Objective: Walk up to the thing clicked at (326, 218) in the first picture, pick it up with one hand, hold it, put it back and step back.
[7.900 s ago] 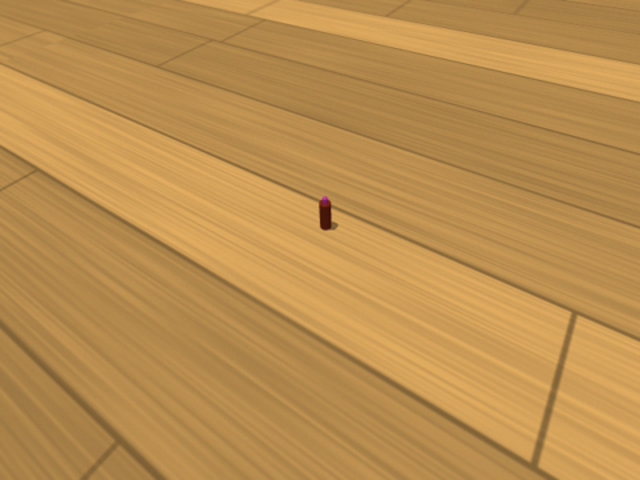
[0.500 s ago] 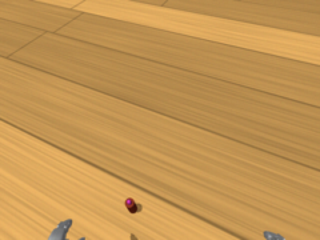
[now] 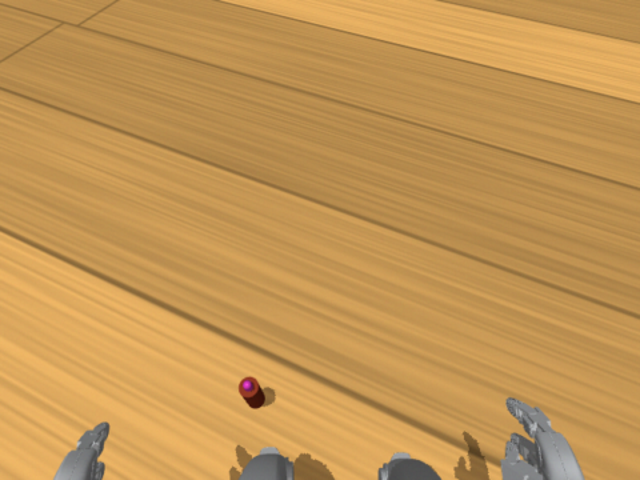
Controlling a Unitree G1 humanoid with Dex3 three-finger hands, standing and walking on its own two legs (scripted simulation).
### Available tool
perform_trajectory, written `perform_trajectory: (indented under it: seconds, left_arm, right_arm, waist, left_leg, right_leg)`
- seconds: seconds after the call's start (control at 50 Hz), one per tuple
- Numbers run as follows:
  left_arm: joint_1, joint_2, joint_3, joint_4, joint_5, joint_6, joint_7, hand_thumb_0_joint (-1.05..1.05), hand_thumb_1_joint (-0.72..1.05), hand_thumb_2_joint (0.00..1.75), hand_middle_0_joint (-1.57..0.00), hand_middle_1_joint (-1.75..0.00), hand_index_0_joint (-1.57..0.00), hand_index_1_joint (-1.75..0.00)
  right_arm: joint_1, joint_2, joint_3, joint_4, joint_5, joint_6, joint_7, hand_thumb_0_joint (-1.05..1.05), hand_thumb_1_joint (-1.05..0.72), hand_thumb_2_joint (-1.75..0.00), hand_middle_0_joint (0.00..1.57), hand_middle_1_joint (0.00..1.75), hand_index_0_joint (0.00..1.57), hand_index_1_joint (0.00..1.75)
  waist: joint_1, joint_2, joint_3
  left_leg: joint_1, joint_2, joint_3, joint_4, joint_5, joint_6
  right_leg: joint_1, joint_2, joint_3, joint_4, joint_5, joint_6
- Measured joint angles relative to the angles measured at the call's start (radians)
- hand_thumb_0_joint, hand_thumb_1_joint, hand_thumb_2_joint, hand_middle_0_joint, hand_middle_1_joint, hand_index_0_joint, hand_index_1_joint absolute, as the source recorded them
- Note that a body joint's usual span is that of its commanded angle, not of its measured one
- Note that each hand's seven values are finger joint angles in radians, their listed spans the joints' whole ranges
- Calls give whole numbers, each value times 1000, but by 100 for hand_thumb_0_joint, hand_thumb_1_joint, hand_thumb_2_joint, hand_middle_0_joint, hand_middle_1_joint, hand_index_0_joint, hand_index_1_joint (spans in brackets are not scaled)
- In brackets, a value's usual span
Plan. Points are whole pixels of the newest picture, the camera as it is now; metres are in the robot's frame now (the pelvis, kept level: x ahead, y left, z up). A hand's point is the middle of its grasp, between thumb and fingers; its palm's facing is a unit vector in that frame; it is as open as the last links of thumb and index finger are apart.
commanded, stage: go down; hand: left
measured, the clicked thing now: (251, 392) +0.37 +0.20 -0.62
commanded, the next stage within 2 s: none
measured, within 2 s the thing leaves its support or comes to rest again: neither
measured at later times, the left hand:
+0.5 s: hand (119, 458) +0.19 +0.32 -0.18, palm faces +0.14 -0.96 -0.25, open 17.3 cm
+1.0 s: hand (122, 418) +0.25 +0.36 -0.26, palm faces +0.12 -0.98 -0.15, open 17.6 cm
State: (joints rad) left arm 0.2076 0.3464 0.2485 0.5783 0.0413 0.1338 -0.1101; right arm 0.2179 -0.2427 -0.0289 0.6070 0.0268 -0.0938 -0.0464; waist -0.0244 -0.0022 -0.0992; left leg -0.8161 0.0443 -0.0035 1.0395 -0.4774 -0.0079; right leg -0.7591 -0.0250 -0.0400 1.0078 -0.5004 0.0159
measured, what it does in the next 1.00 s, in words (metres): lowers itself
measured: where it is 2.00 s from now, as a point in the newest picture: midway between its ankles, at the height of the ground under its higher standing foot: outside the picture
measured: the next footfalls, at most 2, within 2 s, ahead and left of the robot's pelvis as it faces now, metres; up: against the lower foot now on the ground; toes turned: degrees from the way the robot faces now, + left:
none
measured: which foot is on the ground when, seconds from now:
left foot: down 0.00-1.00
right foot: down 0.00-1.00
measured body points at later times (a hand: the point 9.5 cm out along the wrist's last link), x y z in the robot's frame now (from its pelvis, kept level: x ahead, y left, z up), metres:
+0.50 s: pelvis -0.02 -0.01 -0.09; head +0.11 +0.02 +0.34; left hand +0.18 +0.37 -0.16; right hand +0.16 -0.27 -0.18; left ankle +0.01 +0.12 -0.67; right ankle -0.01 -0.13 -0.67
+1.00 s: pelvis -0.07 +0.00 -0.21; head +0.12 +0.03 +0.19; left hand +0.24 +0.41 -0.25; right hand +0.10 -0.28 -0.32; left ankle +0.01 +0.12 -0.67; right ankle -0.01 -0.13 -0.67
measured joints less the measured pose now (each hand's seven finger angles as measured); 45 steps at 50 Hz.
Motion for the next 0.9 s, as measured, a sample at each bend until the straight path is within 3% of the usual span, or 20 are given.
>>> perform_trajectory:
  seconds: [0.14, 0.26, 0.38, 0.52, 0.6, 0.9]
  left_arm:
    - [38, 15, 24, -73, -14, 41, -2, 0, -51, 5, -9, -7, -8, -7]
    - [47, 36, 62, -90, -40, 10, -49, 0, -53, 5, -9, -8, -8, -7]
    - [14, 62, 106, -67, -67, -89, -113, 0, -54, 5, -9, -9, -9, -8]
    - [-136, 125, 211, 64, -125, -273, -212, 0, -52, 4, -8, -6, -7, -6]
    - [-230, 166, 250, 123, -149, -347, -286, -1, -54, 3, -7, -5, -7, -4]
    - [-414, 281, 411, 290, -211, -453, -448, -1, -57, 3, -5, -4, -5, -3]
  right_arm:
    - [-14, 12, 19, -41, -9, -36, -16, 1, -86, -88, 20, 30, 20, 30]
    - [-18, 7, 20, -57, -20, -69, -16, 1, -86, -88, 20, 30, 20, 30]
    - [-24, -9, 11, -53, -28, -93, -9, 1, -88, -89, 20, 30, 20, 30]
    - [-58, -39, 11, -25, -33, -112, 1, 1, -90, -89, 20, 30, 20, 30]
    - [-86, -49, 16, 7, -36, -110, 1, 1, -90, -89, 20, 30, 20, 30]
    - [-102, -57, 48, 55, -42, -104, 1, 1, -89, -89, 20, 30, 20, 30]
  waist:
    - [-6, -2, -18]
    - [-7, -2, -26]
    - [1, -5, -38]
    - [7, -15, -73]
    - [8, -17, -76]
    - [2, -18, -73]
  left_leg:
    - [-51, 3, -15, 52, -23, -4]
    - [-137, 5, -25, 128, -49, -5]
    - [-272, 4, -27, 240, -81, -6]
    - [-529, 4, -37, 457, -136, -9]
    - [-654, 7, -47, 570, -159, -11]
    - [-932, 14, -74, 792, -174, -11]
  right_leg:
    - [-43, 3, -13, 45, -23, -4]
    - [-125, 5, -18, 120, -52, -6]
    - [-263, 2, -15, 240, -89, -8]
    - [-521, -1, -13, 467, -153, -12]
    - [-643, 2, -17, 579, -178, -15]
    - [-913, 12, -28, 792, -192, -18]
